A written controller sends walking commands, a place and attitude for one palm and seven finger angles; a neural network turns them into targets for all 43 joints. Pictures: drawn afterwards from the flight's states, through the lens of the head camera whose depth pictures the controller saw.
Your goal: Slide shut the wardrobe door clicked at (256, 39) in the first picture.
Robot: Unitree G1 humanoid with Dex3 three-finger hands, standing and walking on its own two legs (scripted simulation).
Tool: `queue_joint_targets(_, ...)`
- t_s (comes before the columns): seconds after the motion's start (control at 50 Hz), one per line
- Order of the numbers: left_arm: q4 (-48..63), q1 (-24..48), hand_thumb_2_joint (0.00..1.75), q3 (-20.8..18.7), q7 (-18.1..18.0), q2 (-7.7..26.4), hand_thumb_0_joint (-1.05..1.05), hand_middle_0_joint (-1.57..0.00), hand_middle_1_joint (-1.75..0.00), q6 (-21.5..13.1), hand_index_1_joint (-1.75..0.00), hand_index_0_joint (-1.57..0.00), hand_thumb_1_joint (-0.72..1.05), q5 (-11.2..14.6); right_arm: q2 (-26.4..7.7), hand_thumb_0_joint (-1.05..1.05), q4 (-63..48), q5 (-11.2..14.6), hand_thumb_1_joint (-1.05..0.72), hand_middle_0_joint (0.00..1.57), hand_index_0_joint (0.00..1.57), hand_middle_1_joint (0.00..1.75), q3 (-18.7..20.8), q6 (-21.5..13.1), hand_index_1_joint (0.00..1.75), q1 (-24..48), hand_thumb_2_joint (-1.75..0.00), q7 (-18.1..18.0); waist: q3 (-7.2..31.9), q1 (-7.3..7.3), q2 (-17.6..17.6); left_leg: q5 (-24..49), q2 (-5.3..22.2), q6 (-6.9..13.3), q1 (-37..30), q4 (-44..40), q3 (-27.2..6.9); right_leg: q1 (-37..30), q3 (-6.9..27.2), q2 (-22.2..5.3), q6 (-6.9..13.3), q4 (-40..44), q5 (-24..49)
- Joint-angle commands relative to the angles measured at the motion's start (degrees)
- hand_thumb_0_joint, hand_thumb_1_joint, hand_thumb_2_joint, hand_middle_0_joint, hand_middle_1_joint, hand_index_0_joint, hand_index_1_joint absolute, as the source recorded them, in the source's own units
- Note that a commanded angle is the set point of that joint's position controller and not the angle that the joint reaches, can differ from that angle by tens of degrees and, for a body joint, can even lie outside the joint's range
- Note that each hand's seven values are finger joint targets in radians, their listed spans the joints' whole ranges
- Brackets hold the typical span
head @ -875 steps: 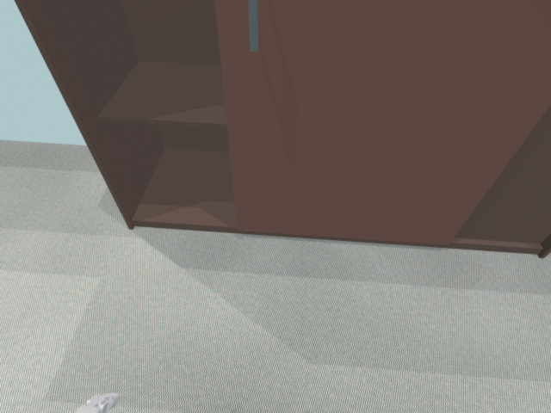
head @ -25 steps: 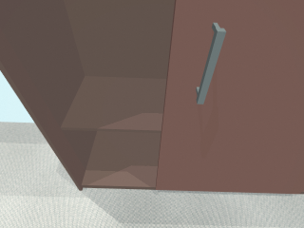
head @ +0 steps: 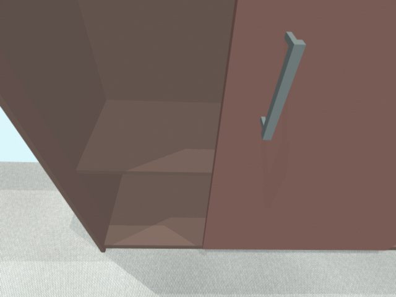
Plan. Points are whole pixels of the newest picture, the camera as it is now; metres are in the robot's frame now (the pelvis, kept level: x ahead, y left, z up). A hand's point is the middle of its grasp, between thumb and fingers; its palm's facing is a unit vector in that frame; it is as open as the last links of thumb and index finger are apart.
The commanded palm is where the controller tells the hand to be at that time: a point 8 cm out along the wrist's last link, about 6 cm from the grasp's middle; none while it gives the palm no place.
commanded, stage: come to a stop and stand still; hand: right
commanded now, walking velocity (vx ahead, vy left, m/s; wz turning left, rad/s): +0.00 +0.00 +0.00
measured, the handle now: (276, 91) +0.47 -0.12 +0.21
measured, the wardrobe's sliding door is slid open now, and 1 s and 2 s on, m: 0.49 0.49 0.49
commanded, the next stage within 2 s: look again from close up in 0.36 s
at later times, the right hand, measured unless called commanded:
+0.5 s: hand out of the picture -0.02 -0.14 -0.18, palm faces +0.04 +0.98 -0.17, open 7.4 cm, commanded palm none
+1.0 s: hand out of the picture +0.02 -0.24 -0.19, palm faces -0.04 +0.98 -0.19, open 7.4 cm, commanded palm none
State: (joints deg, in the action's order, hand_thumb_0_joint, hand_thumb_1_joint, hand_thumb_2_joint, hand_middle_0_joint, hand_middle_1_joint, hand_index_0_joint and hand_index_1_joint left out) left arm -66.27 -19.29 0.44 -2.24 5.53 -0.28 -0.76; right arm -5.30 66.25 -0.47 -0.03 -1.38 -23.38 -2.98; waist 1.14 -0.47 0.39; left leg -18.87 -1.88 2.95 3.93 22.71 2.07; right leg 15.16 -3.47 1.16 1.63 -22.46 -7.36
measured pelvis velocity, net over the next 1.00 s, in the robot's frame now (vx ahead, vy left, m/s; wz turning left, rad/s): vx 0.00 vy -0.06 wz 0.03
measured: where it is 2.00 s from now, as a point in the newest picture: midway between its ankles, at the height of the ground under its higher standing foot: outside the picture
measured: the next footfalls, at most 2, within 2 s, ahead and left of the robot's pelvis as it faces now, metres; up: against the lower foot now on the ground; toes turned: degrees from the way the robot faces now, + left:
none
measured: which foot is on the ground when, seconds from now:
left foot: down 0.00-1.00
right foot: down 0.00-1.00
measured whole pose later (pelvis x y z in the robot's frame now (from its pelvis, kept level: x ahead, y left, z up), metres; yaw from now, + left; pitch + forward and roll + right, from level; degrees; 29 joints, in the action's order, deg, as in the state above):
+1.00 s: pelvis +0.00 -0.06 -0.01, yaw +2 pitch +1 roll +1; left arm -59.6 -15.6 1.1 -1.3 9.2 -0.9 -0.9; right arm -11.5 58.3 -1.1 -1.1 -0.1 -17.3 -2.4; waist -1.2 0.1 -2.1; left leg -20.8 0.7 -0.3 7.5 27.3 -0.5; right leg 17.4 -4.4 4.3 6.4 -28.5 -12.4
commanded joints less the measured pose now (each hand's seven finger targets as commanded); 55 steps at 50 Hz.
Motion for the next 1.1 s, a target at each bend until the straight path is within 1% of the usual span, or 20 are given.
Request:
queue_joint_targets(0.0, 1.0, -3.6, 0.9, -0.9, -0.4, 4.9, 0.0, -0.2, -0.3, -0.7, -0.3, -0.2, 0.9, 0.4, -4.8, 0.0, -0.1, -0.2, -0.9, 0.2, 0.2, 0.3, 0.9, -0.5, 0.3, -6.2, -0.9, -0.6, -6.3, 0.13, -2.7, 12.6, 8.3, -0.7, 9.2, -6.1, -7.2, -4.9, 7.7, -7.0, 0.6, 1.0, 6.7)
queue_joint_targets(0.24, 1.2, -2.1, 0.9, -0.7, -0.7, 4.8, 0.0, -0.2, -0.3, -0.6, -0.3, -0.2, 0.9, 0.4, -5.6, 0.0, -0.1, -0.1, -0.9, 0.2, 0.2, 0.3, 1.2, -0.5, 0.3, -6.1, -0.9, -0.9, -5.4, 0.31, -1.8, 23.1, 8.8, -2.8, 5.7, -5.6, -7.2, -4.8, 6.0, -6.3, 0.2, -1.8, 7.5)
queue_joint_targets(0.42, 1.4, -1.5, 0.9, -0.5, -1.0, 5.5, 0.0, -0.2, -0.3, -0.6, -0.3, -0.2, 0.9, 0.4, -5.9, 0.0, -0.3, -0.1, -0.9, 0.2, 0.2, 0.3, 1.2, -0.2, 0.3, -5.1, -0.9, -0.8, -5.5, 0.46, -1.4, 24.8, 8.5, -3.0, 4.5, -5.4, -6.5, -5.4, 6.0, -6.7, 0.4, -2.0, 9.5)
queue_joint_targets(0.44, 6.7, 5.3, 0.9, -0.2, 0.0, 6.8, 0.0, -0.2, -0.3, -2.1, -0.3, -0.2, 0.9, 0.4, -6.5, 0.0, -1.0, -1.5, -0.9, 0.2, 0.2, 0.3, 0.3, -2.5, 0.3, -7.4, -0.9, -2.5, -9.5, 2.16, -3.6, 55.3, 10.7, -6.5, 10.5, -5.6, -12.0, -1.3, 1.7, -4.3, -0.7, -16.5, 7.1)
queue_joint_targets(0.46, 8.2, 1.5, 0.9, -0.5, 0.6, 4.9, 0.0, -0.2, -0.3, -1.1, -0.3, -0.2, 0.9, 0.4, -8.8, 0.0, -3.7, -1.3, -0.9, 0.2, 0.2, 0.3, 0.8, -2.9, 0.3, -5.4, -0.9, -1.8, -8.3, -1.02, -6.5, 54.5, 13.0, -5.0, 6.1, -2.3, -10.6, 4.7, 4.3, -3.2, 0.4, -18.2, -10.2)
queue_joint_targets(0.48, 8.2, 2.0, 0.9, -0.9, 0.8, 5.4, 0.0, -0.2, -0.3, -0.5, -0.3, -0.2, 0.9, -0.2, -9.5, 0.0, -4.6, -1.3, -0.9, 0.2, 0.2, 0.3, 0.9, -3.0, 0.3, -4.2, -0.9, -1.4, -8.1, -0.64, -3.0, 61.0, 14.1, -4.8, 5.8, -1.0, -9.2, 4.9, 1.8, -2.4, 1.0, -18.1, -11.1)
queue_joint_targets(0.5, 8.4, 0.0, 0.9, -0.8, 0.6, 5.0, 0.0, -0.2, -0.3, -0.5, -0.3, -0.2, 0.9, -0.1, -9.0, 0.0, -4.7, -1.1, -0.9, 0.2, 0.2, 0.3, 0.5, -3.0, 0.3, -3.6, -0.9, -1.2, -5.4, -1.94, -3.5, 59.0, 12.9, -2.4, 4.3, 1.1, -7.9, 4.6, 1.7, -2.3, 1.1, -18.0, -12.4)
queue_joint_targets(0.54, 8.7, -1.9, 0.9, -0.8, 0.6, 5.5, 0.0, -0.2, -0.3, -1.1, -0.3, -0.2, 0.9, 0.1, -9.2, 0.0, -6.7, -0.6, -0.9, 0.2, 0.2, 0.3, 0.5, -3.1, 0.3, -1.8, -0.9, -0.8, 0.7, -2.39, -5.3, 57.1, 10.9, 1.8, 0.2, 4.6, -7.1, 1.7, 1.5, -1.8, 0.9, -14.0, -8.6)
queue_joint_targets(0.56, 8.8, -2.3, 0.9, -0.8, 0.5, 5.9, 0.0, -0.2, -0.3, -1.3, -0.3, -0.2, 0.9, 0.1, -9.2, 0.0, -7.4, -0.4, -0.9, 0.2, 0.2, 0.3, 0.3, -2.9, 0.3, -1.2, -0.9, -0.8, 2.0, -2.42, -5.5, 53.5, 10.0, 2.2, 0.6, 6.1, -7.0, -0.9, 1.8, -2.0, 0.9, -10.9, -4.9)
queue_joint_targets(0.58, 8.5, -3.1, 0.9, -0.9, 0.4, 6.9, 0.0, -0.2, -0.3, -1.7, -0.3, -0.2, 0.9, -0.1, -9.0, 0.0, -8.0, -0.4, -0.9, 0.2, 0.2, 0.3, 0.3, -2.7, 0.3, -0.5, -0.9, -0.7, 1.7, -2.22, -4.9, 52.5, 9.0, 1.5, 1.0, 7.8, -6.3, -1.9, 2.3, -2.4, 1.2, -10.5, 1.4)
queue_joint_targets(0.6, 8.8, -2.9, 0.9, -0.8, 0.1, 7.5, 0.0, -0.2, -0.3, -1.8, -0.3, -0.2, 0.9, -0.1, -8.6, 0.0, -8.2, -0.1, -0.9, 0.2, 0.2, 0.3, 0.3, -2.3, 0.3, -1.1, -0.9, -0.7, 2.4, -1.55, -3.6, 47.1, 8.2, 0.8, 2.5, 7.9, -6.8, -3.5, 3.9, -3.9, 1.9, -10.2, 6.6)
queue_joint_targets(0.62, 8.8, -2.2, 0.9, -0.8, -0.2, 8.0, 0.0, -0.2, -0.3, -1.8, -0.3, -0.2, 0.9, -0.1, -8.0, 0.0, -8.4, -0.1, -0.9, 0.2, 0.2, 0.3, 0.3, -1.8, 0.3, -1.5, -0.9, -0.9, 0.8, -0.78, -2.3, 38.2, 7.3, 0.7, 4.6, 6.5, -7.2, -3.6, 5.5, -5.6, 2.4, -9.6, 9.1)
queue_joint_targets(0.64, 8.7, -1.2, 0.9, -0.7, -0.3, 7.9, 0.0, -0.2, -0.3, -1.7, -0.3, -0.2, 0.9, 0.0, -7.9, 0.0, -8.3, -0.1, -0.9, 0.2, 0.2, 0.3, 0.1, -1.1, 0.3, -1.2, -0.9, -0.8, -1.5, -0.27, 2.0, 28.1, 6.5, 0.6, 5.8, 5.6, -6.9, -2.6, 7.4, -6.2, 2.9, -8.3, 10.2)
queue_joint_targets(0.66, 9.0, 0.3, 0.9, -0.5, -0.3, 8.0, 0.0, -0.2, -0.3, -1.5, -0.3, -0.2, 0.9, 0.1, -8.1, 0.0, -8.0, -0.1, -0.9, 0.2, 0.2, 0.3, 0.1, -0.4, 0.3, -1.7, -0.9, -0.7, -3.9, 0.64, 3.0, 18.0, 5.5, 0.5, 6.6, 3.7, -7.0, -0.7, 9.3, -6.8, 3.4, -6.5, 8.2)
queue_joint_targets(0.68, 9.3, 1.3, 0.9, -0.4, -0.2, 8.4, 0.0, -0.2, -0.3, -1.5, -0.3, -0.2, 0.9, 0.1, -8.3, 0.0, -8.0, -0.4, -0.9, 0.2, 0.2, 0.3, 0.1, -0.2, 0.3, -1.9, -0.9, -0.6, -6.6, 1.35, 1.3, 13.7, 5.0, 0.4, 6.6, 2.1, -6.9, 2.2, 10.1, -6.9, 3.9, -5.6, 6.3)
queue_joint_targets(0.76, 9.5, 1.3, 0.9, -0.5, 0.3, 9.5, 0.0, -0.2, -0.3, -1.4, -0.3, -0.2, 0.9, -0.1, -8.6, 0.0, -8.5, -0.5, -0.9, 0.2, 0.2, 0.3, -0.1, 0.7, 0.3, -0.5, -0.9, -0.2, -7.7, 1.13, 0.0, 0.3, 4.4, 0.6, 8.6, 0.7, -6.5, 2.4, 11.9, -6.9, 3.6, -0.7, -3.8)
queue_joint_targets(0.86, 9.6, 1.8, 0.9, -1.0, 0.6, 11.0, 0.0, -0.2, -0.3, -1.4, -0.3, -0.2, 0.9, -0.2, -9.8, 0.0, -9.0, -0.7, -0.9, 0.2, 0.2, 0.3, 0.0, 1.2, 0.3, -0.4, -0.9, 0.2, -4.6, 1.56, 2.4, -2.3, 3.9, -0.2, 8.1, 2.4, -4.5, 0.7, 15.4, -8.3, 4.2, 4.7, -10.3)
queue_joint_targets(0.96, 9.3, 2.1, 0.9, -1.1, 0.5, 11.6, 0.0, -0.2, -0.3, -1.8, -0.3, -0.2, 0.9, 0.2, -10.5, 0.0, -8.4, -0.8, -0.9, 0.2, 0.2, 0.3, 0.0, 1.1, 0.3, -0.8, -0.9, 0.3, -1.6, 1.69, 1.6, -0.5, 4.6, -0.7, 8.3, 2.0, -4.2, -3.3, 15.9, -8.7, 4.1, 5.4, -5.3)
queue_joint_targets(0.98, 9.0, 2.0, 0.9, -1.0, 0.5, 11.3, 0.0, -0.2, -0.3, -1.7, -0.3, -0.2, 0.9, 0.3, -10.7, 0.0, -8.1, -0.8, -0.9, 0.2, 0.2, 0.3, -0.1, 1.0, 0.3, -0.6, -0.9, 0.3, -2.0, 1.89, -0.1, -0.1, 4.8, -0.7, 7.6, 1.3, -4.2, -2.7, 15.9, -8.6, 4.3, 5.2, -4.9)
queue_joint_targets(1.08, 7.9, 2.3, 0.9, -1.0, 0.5, 11.5, 0.0, -0.2, -0.3, -1.8, -0.3, -0.2, 0.9, 0.5, -11.0, 0.0, -6.8, -0.8, -0.9, 0.2, 0.2, 0.3, -0.3, 0.9, 0.3, -1.3, -0.9, 0.3, -2.1, 1.59, 0.5, 1.6, 5.7, -1.1, 8.2, 0.0, -4.3, -5.0, 14.5, -8.1, 3.4, 5.5, -2.3)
